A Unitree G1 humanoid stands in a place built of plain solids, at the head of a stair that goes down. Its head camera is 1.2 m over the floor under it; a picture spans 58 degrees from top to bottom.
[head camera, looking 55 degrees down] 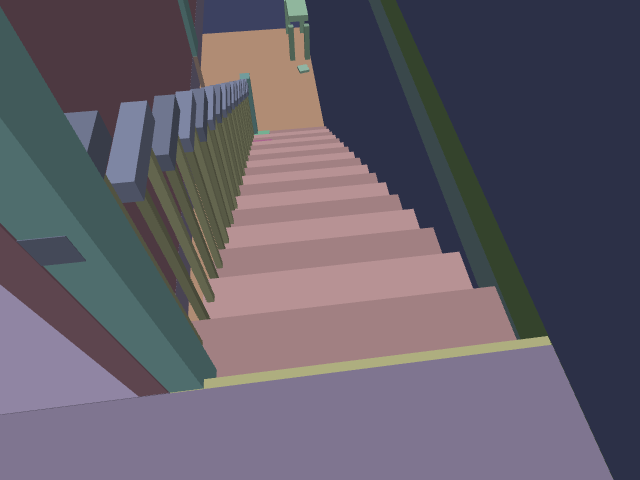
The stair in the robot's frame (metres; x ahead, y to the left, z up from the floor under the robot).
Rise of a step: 0.18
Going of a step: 0.27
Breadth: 1.09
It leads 7 degrees to the left of straight ahead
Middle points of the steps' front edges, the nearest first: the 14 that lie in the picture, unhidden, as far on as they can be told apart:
0.43 -0.13 0.00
0.70 -0.09 -0.18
0.96 -0.06 -0.36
1.23 -0.03 -0.54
1.49 0.01 -0.71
1.76 0.04 -0.89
2.02 0.08 -1.07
2.29 0.11 -1.25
2.55 0.14 -1.43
2.82 0.18 -1.61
3.08 0.21 -1.79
3.35 0.24 -1.97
3.61 0.28 -2.14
3.88 0.31 -2.32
